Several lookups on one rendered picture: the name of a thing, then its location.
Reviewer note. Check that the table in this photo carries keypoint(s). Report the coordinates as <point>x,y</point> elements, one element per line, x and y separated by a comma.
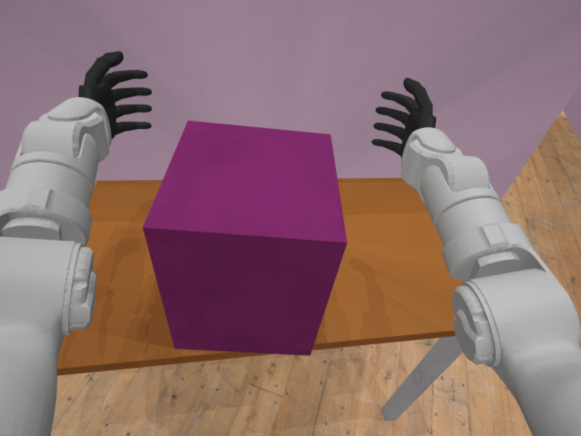
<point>392,286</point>

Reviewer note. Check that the right robot forearm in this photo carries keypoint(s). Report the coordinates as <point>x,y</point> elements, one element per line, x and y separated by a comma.
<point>479,239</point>

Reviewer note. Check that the right robot hand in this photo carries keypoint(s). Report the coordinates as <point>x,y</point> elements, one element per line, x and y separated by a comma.
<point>420,115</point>

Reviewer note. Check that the left robot forearm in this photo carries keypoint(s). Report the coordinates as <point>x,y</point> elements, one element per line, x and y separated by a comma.
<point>52,178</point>

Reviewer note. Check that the robot right upper arm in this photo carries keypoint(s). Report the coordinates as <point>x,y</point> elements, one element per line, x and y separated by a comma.
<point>522,325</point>

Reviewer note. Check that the robot left upper arm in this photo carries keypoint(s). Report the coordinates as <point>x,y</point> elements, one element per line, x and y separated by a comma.
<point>47,290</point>

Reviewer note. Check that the carton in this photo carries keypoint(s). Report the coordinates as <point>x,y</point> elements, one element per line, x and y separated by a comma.
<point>246,236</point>

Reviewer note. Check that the left robot hand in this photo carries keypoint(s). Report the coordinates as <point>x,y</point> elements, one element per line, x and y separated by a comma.
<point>98,87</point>

